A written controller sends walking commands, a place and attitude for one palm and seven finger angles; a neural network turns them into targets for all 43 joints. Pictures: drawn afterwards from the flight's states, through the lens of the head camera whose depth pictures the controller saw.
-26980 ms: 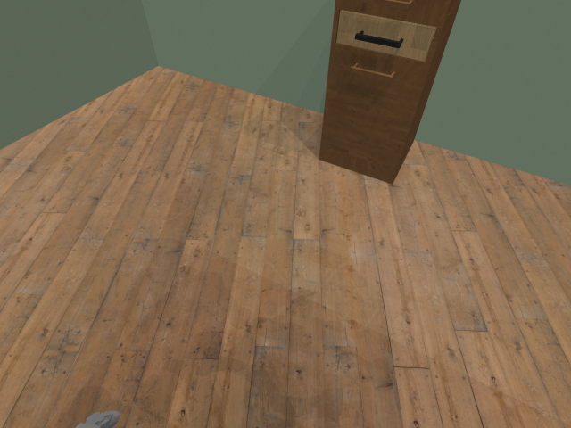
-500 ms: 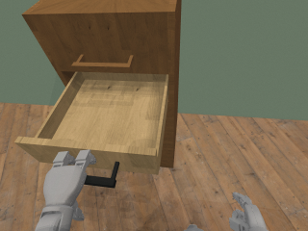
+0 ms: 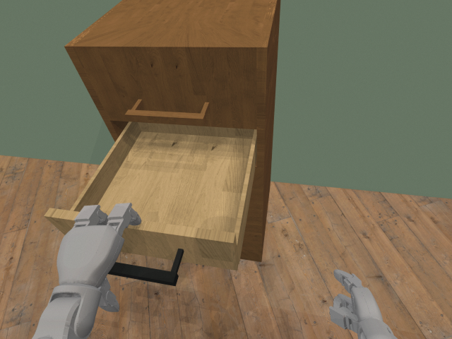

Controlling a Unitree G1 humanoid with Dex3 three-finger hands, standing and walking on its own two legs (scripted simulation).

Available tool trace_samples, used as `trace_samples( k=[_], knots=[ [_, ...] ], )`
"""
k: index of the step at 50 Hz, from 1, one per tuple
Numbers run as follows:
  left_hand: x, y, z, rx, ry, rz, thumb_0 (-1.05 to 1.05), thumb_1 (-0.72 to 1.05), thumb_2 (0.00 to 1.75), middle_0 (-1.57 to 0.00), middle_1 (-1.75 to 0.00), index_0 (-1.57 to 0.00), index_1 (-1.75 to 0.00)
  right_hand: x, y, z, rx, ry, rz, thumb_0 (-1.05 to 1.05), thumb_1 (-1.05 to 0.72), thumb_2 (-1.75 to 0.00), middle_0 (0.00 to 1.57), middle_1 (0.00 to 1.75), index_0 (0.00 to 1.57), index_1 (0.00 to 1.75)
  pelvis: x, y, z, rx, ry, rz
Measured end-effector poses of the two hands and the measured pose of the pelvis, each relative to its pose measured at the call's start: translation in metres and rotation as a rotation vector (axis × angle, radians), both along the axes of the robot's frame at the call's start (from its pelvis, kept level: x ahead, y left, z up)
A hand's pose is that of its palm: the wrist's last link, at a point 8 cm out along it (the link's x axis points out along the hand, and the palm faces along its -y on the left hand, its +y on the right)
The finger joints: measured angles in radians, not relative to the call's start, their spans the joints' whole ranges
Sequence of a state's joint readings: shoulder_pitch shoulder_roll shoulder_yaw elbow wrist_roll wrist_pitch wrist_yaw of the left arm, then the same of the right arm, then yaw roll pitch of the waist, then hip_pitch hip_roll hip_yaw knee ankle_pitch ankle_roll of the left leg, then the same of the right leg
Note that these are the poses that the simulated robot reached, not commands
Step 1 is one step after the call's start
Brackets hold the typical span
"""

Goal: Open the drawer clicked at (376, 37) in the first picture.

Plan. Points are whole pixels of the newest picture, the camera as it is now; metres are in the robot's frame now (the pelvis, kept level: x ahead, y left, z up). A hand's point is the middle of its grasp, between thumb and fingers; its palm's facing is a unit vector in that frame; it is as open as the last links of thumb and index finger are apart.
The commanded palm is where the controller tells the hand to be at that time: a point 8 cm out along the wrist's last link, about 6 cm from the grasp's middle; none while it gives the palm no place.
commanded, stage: lift the hand off the handle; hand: left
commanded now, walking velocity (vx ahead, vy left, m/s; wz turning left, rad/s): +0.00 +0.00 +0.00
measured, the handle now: (135, 260) +0.25 +0.23 -0.03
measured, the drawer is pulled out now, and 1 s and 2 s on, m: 0.30 0.30 0.30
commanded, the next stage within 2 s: draw the hand back to the body in 0.54 s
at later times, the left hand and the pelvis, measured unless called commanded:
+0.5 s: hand (91, 235) +0.23 +0.24 +0.12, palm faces +0.12 -0.08 -0.99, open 13.8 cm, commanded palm +0.18 +0.23 +0.17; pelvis +0.00 +0.01 +0.02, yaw +0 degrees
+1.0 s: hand (80, 245) +0.21 +0.24 +0.13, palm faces +0.10 -0.09 -0.99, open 13.8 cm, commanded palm +0.16 +0.24 +0.18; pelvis -0.01 +0.02 +0.02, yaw +0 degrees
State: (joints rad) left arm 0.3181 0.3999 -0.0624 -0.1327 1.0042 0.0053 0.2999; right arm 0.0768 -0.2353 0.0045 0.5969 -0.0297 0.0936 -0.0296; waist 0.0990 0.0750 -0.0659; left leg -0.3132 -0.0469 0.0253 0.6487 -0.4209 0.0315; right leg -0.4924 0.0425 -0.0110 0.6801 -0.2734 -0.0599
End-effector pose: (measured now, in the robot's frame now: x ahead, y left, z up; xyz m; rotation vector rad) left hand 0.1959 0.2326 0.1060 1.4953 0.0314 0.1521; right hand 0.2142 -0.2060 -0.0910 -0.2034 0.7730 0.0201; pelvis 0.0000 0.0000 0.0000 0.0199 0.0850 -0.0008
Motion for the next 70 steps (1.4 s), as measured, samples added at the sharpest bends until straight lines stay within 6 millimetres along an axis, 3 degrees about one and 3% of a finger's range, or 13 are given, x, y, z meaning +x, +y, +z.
trace_samples(
  k=[16, 26, 36, 45, 56, 63, 67, 70],
  knots=[
    [0.002, -0.002, 0.042, -0.015, -0.017, -0.028, 0.0, -0.49, 0.3, -0.32, -1.2, -0.32, -1.2, -0.002, 0.001, 0.008, 0.005, 0.018, 0.007, 0.01, -0.91, -0.89, 0.2, 0.3, 0.2, 0.3, 0.005, 0.005, 0.011, -0.01, -0.047, -0.007],
    [0.002, 0.006, 0.067, -0.019, -0.042, -0.017, 0.0, -0.49, 0.3, -0.32, -1.2, -0.32, -1.2, 0.002, 0.012, 0.016, 0.024, 0.006, 0.025, 0.01, -0.91, -0.89, 0.2, 0.3, 0.2, 0.3, 0.003, 0.011, 0.016, -0.016, -0.081, 0.001],
    [-0.011, -0.002, 0.055, -0.036, 0.009, -0.062, 0.0, -0.49, 0.3, -0.32, -1.2, -0.32, -1.2, 0.001, 0.022, 0.022, 0.024, -0.008, 0.063, 0.01, -0.91, -0.89, 0.2, 0.3, 0.2, 0.3, -0.003, 0.014, 0.017, -0.017, -0.093, -0.007],
    [-0.013, 0.012, 0.072, -0.016, -0.054, -0.016, 0.0, -0.49, 0.3, -0.33, -1.2, -0.33, -1.2, -0.005, 0.023, 0.019, 0.032, 0.009, 0.051, 0.01, -0.91, -0.89, 0.2, 0.3, 0.21, 0.3, -0.005, 0.015, 0.018, -0.018, -0.105, -0.002],
    [-0.02, 0.01, 0.069, -0.01, 0.007, -0.034, 0.0, -0.49, 0.3, -0.32, -1.2, -0.32, -1.2, -0.01, 0.016, 0.02, 0.021, 0.004, 0.047, 0.01, -0.91, -0.89, 0.2, 0.3, 0.21, 0.3, -0.008, 0.014, 0.019, -0.016, -0.108, -0.006],
    [-0.024, 0.022, 0.077, 0.017, -0.013, -0.002, 0.0, -0.49, 0.3, -0.33, -1.2, -0.33, -1.2, -0.009, 0.01, 0.019, 0.009, 0.011, 0.04, 0.01, -0.91, -0.89, 0.2, 0.3, 0.21, 0.3, -0.006, 0.01, 0.019, -0.017, -0.105, -0.002],
    [-0.029, 0.024, 0.072, -0.656, -0.141, 0.02, -0.01, -0.47, 0.31, -0.32, -1.19, -0.32, -1.18, -0.011, 0.009, 0.027, 0.017, -0.084, -0.003, 0.02, -0.91, -0.89, 0.2, 0.3, 0.21, 0.3, -0.004, 0.007, 0.019, -0.02, -0.135, 0.013],
    [-0.034, 0.021, 0.067, -0.909, -0.221, 0.018, -0.01, -0.43, 0.33, -0.32, -1.16, -0.32, -1.15, -0.016, 0.008, 0.035, -0.004, -0.134, -0.01, 0.02, -0.91, -0.89, 0.2, 0.3, 0.2, 0.3, 0.001, 0.003, 0.019, -0.022, -0.144, 0.018]
  ],
)
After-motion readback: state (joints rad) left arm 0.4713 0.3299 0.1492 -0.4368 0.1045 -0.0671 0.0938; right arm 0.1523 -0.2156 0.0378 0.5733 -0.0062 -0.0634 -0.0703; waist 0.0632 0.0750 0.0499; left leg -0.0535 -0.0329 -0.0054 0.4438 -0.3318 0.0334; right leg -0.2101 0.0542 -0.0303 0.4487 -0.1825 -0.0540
